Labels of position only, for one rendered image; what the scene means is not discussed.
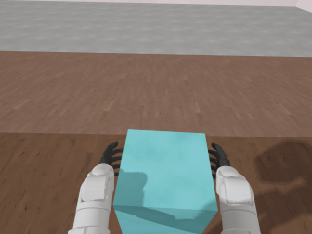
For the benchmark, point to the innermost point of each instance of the left robot hand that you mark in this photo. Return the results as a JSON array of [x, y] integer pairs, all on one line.
[[108, 159]]

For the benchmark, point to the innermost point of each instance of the robot right forearm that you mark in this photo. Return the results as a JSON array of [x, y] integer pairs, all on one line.
[[237, 204]]

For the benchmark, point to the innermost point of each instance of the robot left forearm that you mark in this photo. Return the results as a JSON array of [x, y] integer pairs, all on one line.
[[94, 202]]

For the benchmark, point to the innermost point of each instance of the carton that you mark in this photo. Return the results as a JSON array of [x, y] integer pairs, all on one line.
[[165, 183]]

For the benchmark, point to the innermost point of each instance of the right robot hand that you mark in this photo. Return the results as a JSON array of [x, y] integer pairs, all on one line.
[[221, 158]]

